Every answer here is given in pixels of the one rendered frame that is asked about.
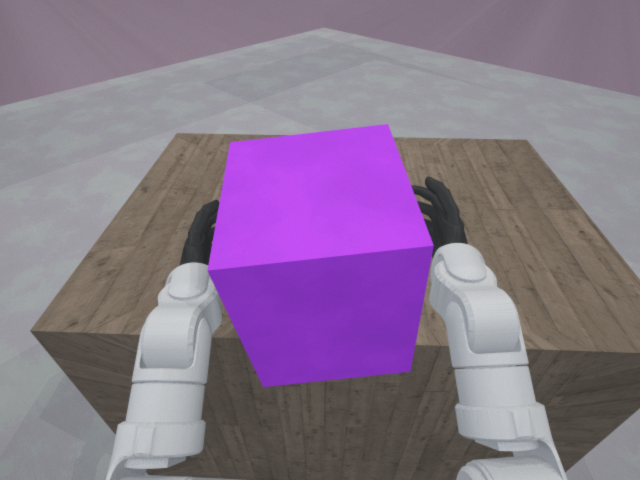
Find robot left forearm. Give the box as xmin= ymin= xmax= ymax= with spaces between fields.
xmin=105 ymin=262 xmax=222 ymax=480

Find robot right upper arm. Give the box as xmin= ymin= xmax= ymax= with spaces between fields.
xmin=456 ymin=455 xmax=563 ymax=480

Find carton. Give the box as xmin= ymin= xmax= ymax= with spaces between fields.
xmin=207 ymin=124 xmax=434 ymax=387

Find robot right hand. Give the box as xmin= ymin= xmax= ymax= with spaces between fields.
xmin=411 ymin=176 xmax=468 ymax=258

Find pedestal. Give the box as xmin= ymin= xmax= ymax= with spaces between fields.
xmin=30 ymin=133 xmax=640 ymax=480

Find robot right forearm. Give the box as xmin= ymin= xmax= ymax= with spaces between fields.
xmin=429 ymin=243 xmax=568 ymax=480

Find robot left hand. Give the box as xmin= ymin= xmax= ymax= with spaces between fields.
xmin=180 ymin=200 xmax=219 ymax=265

